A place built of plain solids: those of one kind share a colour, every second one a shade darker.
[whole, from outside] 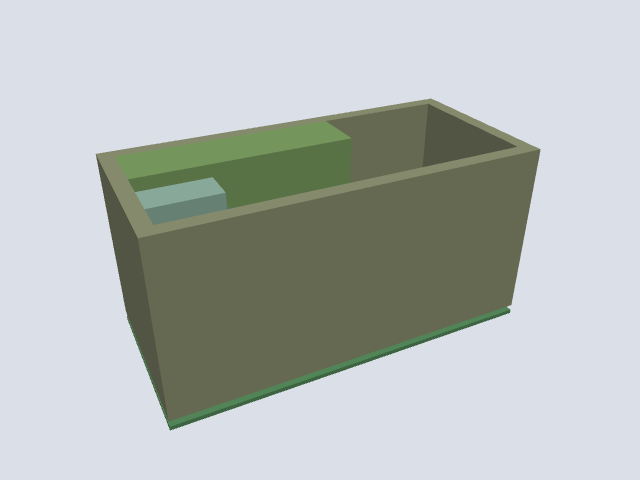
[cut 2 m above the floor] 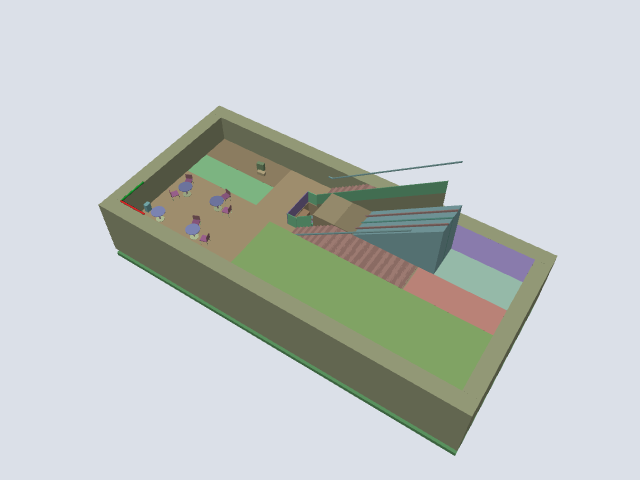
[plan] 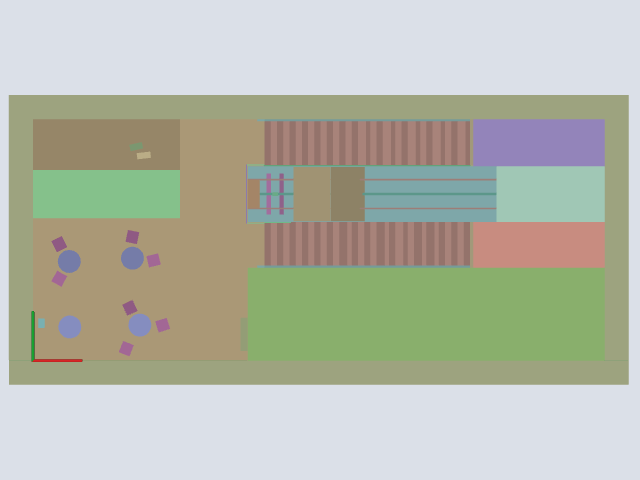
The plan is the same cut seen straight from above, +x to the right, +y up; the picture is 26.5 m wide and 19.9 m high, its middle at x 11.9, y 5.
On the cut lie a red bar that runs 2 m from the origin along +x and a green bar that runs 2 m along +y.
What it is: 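A station hall on a slope, the lower terminus of a funicular, closed to the public; the track lies in a pit down its middle, with a stepped car of 4 compartments 1.40 m off the buffer, 3 cm off the quays; on either side one straight stair of 34 risers at 35 degrees, rising 6.07 m, is the quay; toward the pit the south stair has an open edge along the car's stand and a guard beyond it, the north stair a balustrade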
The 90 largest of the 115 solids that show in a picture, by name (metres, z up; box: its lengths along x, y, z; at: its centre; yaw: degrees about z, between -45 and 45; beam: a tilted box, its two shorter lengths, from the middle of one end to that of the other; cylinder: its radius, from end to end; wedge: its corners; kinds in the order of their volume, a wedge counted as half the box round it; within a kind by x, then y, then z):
{
 "wall_1": {"box": [1.0, 10.01, 12.3], "at": [-0.5, 5.0, 5.15]},
 "wall_2": {"wedge": [[9.57, 8.06, 1.3], [9.57, 8.06, 1.56], [9.57, 8.11, 1.3], [9.57, 8.11, 1.56], [18.14, 8.06, 1.3], [18.14, 8.06, 7.49], [18.14, 8.11, 1.3], [18.14, 8.11, 7.49]]},
 "wall_3": {"box": [25.7, 1.0, 12.3], "at": [11.85, -0.5, 5.15]},
 "wall_4": {"box": [25.7, 1.0, 12.3], "at": [11.85, 10.51, 5.15]},
 "wall_5": {"box": [1.0, 10.01, 12.3], "at": [24.2, 5.0, 5.15]},
 "wall_wing_1": {"box": [14.81, 3.85, 12.3], "at": [16.3, 1.92, 5.15]},
 "floor_1": {"box": [6.1, 5.91, 2.35], "at": [3.05, 2.95, 0.18]},
 "floor_2": {"box": [6.1, 2.11, 2.35], "at": [3.05, 8.96, 0.18]},
 "floor_3": {"box": [2.8, 10.01, 2.35], "at": [7.5, 5.0, 0.18]},
 "floor_4": {"box": [9.36, 1.9, 2.35], "at": [13.58, 4.8, 0.18]},
 "floor_5": {"box": [9.36, 1.95, 2.35], "at": [13.58, 9.04, 0.18]},
 "step_1": {"box": [0.34, 1.9, 0.59], "at": [10.29, 9.06, 1.6]},
 "step_2": {"box": [0.34, 1.9, 0.76], "at": [10.54, 4.8, 1.69]},
 "step_3": {"box": [0.34, 1.9, 0.76], "at": [10.54, 9.06, 1.69]},
 "step_4": {"box": [0.34, 1.9, 0.94], "at": [10.8, 4.8, 1.78]},
 "step_5": {"box": [0.34, 1.9, 0.94], "at": [10.8, 9.06, 1.78]},
 "step_6": {"box": [0.34, 1.9, 1.12], "at": [11.06, 4.8, 1.86]},
 "step_7": {"box": [0.34, 1.9, 1.12], "at": [11.06, 9.06, 1.86]},
 "step_8": {"box": [0.34, 1.9, 1.3], "at": [11.32, 4.8, 1.95]},
 "step_9": {"box": [0.34, 1.9, 1.3], "at": [11.32, 9.06, 1.95]},
 "step_10": {"box": [0.34, 1.9, 1.48], "at": [11.58, 4.8, 2.04]},
 "step_11": {"box": [0.34, 1.9, 1.48], "at": [11.58, 9.06, 2.04]},
 "step_12": {"box": [0.34, 1.9, 1.66], "at": [11.83, 4.8, 2.13]},
 "step_13": {"box": [0.34, 1.9, 1.66], "at": [11.83, 9.06, 2.13]},
 "step_14": {"box": [0.34, 1.9, 1.83], "at": [12.09, 4.8, 2.22]},
 "step_15": {"box": [0.34, 1.9, 1.83], "at": [12.09, 9.06, 2.22]},
 "step_16": {"box": [0.34, 1.9, 2.01], "at": [12.35, 4.8, 2.31]},
 "step_17": {"box": [0.34, 1.9, 2.01], "at": [12.35, 9.06, 2.31]},
 "step_18": {"box": [0.34, 1.9, 2.19], "at": [12.61, 4.8, 2.4]},
 "step_19": {"box": [0.34, 1.9, 2.19], "at": [12.61, 9.06, 2.4]},
 "step_20": {"box": [0.34, 1.9, 2.37], "at": [12.87, 4.8, 2.49]},
 "step_21": {"box": [0.34, 1.9, 2.37], "at": [12.87, 9.06, 2.49]},
 "step_22": {"box": [0.34, 1.9, 2.55], "at": [13.12, 4.8, 2.58]},
 "step_23": {"box": [0.34, 1.9, 2.55], "at": [13.12, 9.06, 2.58]},
 "step_24": {"box": [0.34, 1.9, 2.73], "at": [13.38, 4.8, 2.67]},
 "step_25": {"box": [0.34, 1.9, 2.73], "at": [13.38, 9.06, 2.67]},
 "step_26": {"box": [0.34, 1.9, 2.9], "at": [13.64, 4.8, 2.76]},
 "step_27": {"box": [0.34, 1.9, 2.9], "at": [13.64, 9.06, 2.76]},
 "step_28": {"box": [0.34, 1.9, 3.08], "at": [13.9, 4.8, 2.85]},
 "step_29": {"box": [0.34, 1.9, 3.08], "at": [13.9, 9.06, 2.85]},
 "step_30": {"box": [0.34, 1.9, 3.26], "at": [14.16, 4.8, 2.94]},
 "step_31": {"box": [0.34, 1.9, 3.26], "at": [14.16, 9.06, 2.94]},
 "step_32": {"box": [0.34, 1.9, 3.44], "at": [14.41, 4.8, 3.02]},
 "step_33": {"box": [0.34, 1.9, 3.44], "at": [14.41, 9.06, 3.02]},
 "step_34": {"box": [0.34, 1.9, 3.62], "at": [14.67, 4.8, 3.11]},
 "step_35": {"box": [0.34, 1.9, 3.62], "at": [14.67, 9.06, 3.11]},
 "step_36": {"box": [0.34, 1.9, 3.8], "at": [14.93, 4.8, 3.2]},
 "step_37": {"box": [0.34, 1.9, 3.8], "at": [14.93, 9.06, 3.2]},
 "step_38": {"box": [0.34, 1.9, 3.98], "at": [15.19, 4.8, 3.29]},
 "step_39": {"box": [0.34, 1.9, 3.98], "at": [15.19, 9.06, 3.29]},
 "step_40": {"box": [0.34, 1.9, 4.15], "at": [15.45, 4.8, 3.38]},
 "step_41": {"box": [0.34, 1.9, 4.15], "at": [15.45, 9.06, 3.38]},
 "step_42": {"box": [0.34, 1.9, 4.33], "at": [15.7, 4.8, 3.47]},
 "step_43": {"box": [0.34, 1.9, 4.33], "at": [15.7, 9.06, 3.47]},
 "step_44": {"box": [0.34, 1.9, 4.51], "at": [15.96, 4.8, 3.56]},
 "step_45": {"box": [0.34, 1.9, 4.51], "at": [15.96, 9.06, 3.56]},
 "step_46": {"box": [0.34, 1.9, 4.69], "at": [16.22, 4.8, 3.65]},
 "step_47": {"box": [0.34, 1.9, 4.69], "at": [16.22, 9.06, 3.65]},
 "step_48": {"box": [0.34, 1.9, 4.87], "at": [16.48, 4.8, 3.74]},
 "step_49": {"box": [0.34, 1.9, 4.87], "at": [16.48, 9.06, 3.74]},
 "step_50": {"box": [0.34, 1.9, 5.05], "at": [16.74, 4.8, 3.83]},
 "step_51": {"box": [0.34, 1.9, 5.05], "at": [16.74, 9.06, 3.83]},
 "step_52": {"box": [0.34, 1.9, 5.22], "at": [16.99, 4.8, 3.92]},
 "step_53": {"box": [0.34, 1.9, 5.22], "at": [16.99, 9.06, 3.92]},
 "step_54": {"box": [0.34, 1.9, 5.4], "at": [17.25, 4.8, 4.01]},
 "step_55": {"box": [0.34, 1.9, 5.4], "at": [17.25, 9.06, 4.01]},
 "step_56": {"box": [0.34, 1.9, 5.58], "at": [17.51, 4.8, 4.09]},
 "step_57": {"box": [0.34, 1.9, 5.58], "at": [17.51, 9.06, 4.09]},
 "step_58": {"box": [0.34, 1.9, 5.76], "at": [17.77, 4.8, 4.18]},
 "step_59": {"box": [0.34, 1.9, 5.76], "at": [17.77, 9.06, 4.18]},
 "step_60": {"box": [0.34, 1.9, 5.94], "at": [18.03, 4.8, 4.27]},
 "step_61": {"box": [0.34, 1.9, 5.94], "at": [18.03, 9.06, 4.27]},
 "wall_block_1": {"box": [4.5, 2.31, 12.3], "at": [21.46, 6.91, 5.15]},
 "floor_base_1": {"box": [25.7, 12.01, 0.3], "at": [11.85, 5.0, -1.57]},
 "bed_track_1": {"wedge": [[8.9, 5.75, -0.5], [8.9, 5.75, 0.0], [8.9, 8.06, -0.5], [8.9, 8.06, 0.0], [19.21, 5.75, -0.5], [19.21, 5.75, 7.13], [19.21, 8.06, -0.5], [19.21, 8.06, 7.13]]},
 "floor_zun_1": {"box": [5.45, 1.95, 8.42], "at": [20.98, 9.04, 3.21]},
 "floor_zus_1": {"box": [5.45, 1.9, 8.42], "at": [20.98, 4.8, 3.21]},
 "floor_zwa_1": {"box": [6.1, 2.0, 2.35], "at": [3.05, 6.91, 0.18]},
 "car_1": {"box": [1.55, 2.25, 3.77], "at": [11.57, 6.91, 3.17]},
 "car_2": {"box": [1.55, 2.25, 3.77], "at": [13.12, 6.91, 4.24]},
 "rail_track_1": {"wedge": [[8.9, 6.27, -0.05], [8.9, 6.27, 0.14], [8.9, 6.34, -0.05], [8.9, 6.34, 0.14], [19.21, 6.27, 7.08], [19.21, 6.27, 7.27], [19.21, 6.34, 7.08], [19.21, 6.34, 7.27]]},
 "rail_track_2": {"wedge": [[8.9, 7.47, -0.05], [8.9, 7.47, 0.14], [8.9, 7.54, -0.05], [8.9, 7.54, 0.14], [19.21, 7.47, 7.08], [19.21, 7.47, 7.27], [19.21, 7.54, 7.08], [19.21, 7.54, 7.27]]},
 "rail_wall_1": {"wedge": [[9.6, 3.85, 2.39], [9.6, 3.85, 2.47], [9.6, 3.94, 2.39], [9.6, 3.94, 2.47], [18.11, 3.85, 8.28], [18.11, 3.85, 8.36], [18.11, 3.94, 8.28], [18.11, 3.94, 8.36]]},
 "rail_wall_2": {"wedge": [[9.6, 9.92, 2.39], [9.6, 9.92, 2.47], [9.6, 10.01, 2.39], [9.6, 10.01, 2.47], [18.11, 9.92, 8.28], [18.11, 9.92, 8.36], [18.11, 10.01, 8.28], [18.11, 10.01, 8.36]]},
 "bed_duct_1": {"wedge": [[8.9, 6.86, -0.4], [8.9, 6.86, 0.06], [8.9, 6.96, -0.4], [8.9, 6.96, 0.06], [19.21, 6.86, -0.4], [19.21, 6.86, 7.19], [19.21, 6.96, -0.4], [19.21, 6.96, 7.19]]},
 "floor_hda_1": {"box": [0.14, 1.9, 6.12], "at": [18.19, 4.8, 4.36]},
 "floor_hda_2": {"box": [0.14, 1.9, 6.12], "at": [18.19, 9.06, 4.36]},
 "rail_1": {"wedge": [[9.57, 8.06, 1.56], [9.57, 8.06, 2.46], [9.57, 8.11, 1.56], [9.57, 8.11, 2.46], [18.14, 8.06, 7.48], [18.14, 8.06, 8.39], [18.14, 8.11, 7.48], [18.14, 8.11, 8.39]]},
 "buffer_1": {"box": [0.5, 1.2, 1.3], "at": [9.15, 6.91, 0.6]},
 "counter_1": {"box": [0.3, 1.38, 1.03], "at": [8.75, 1.09, 1.87]}
}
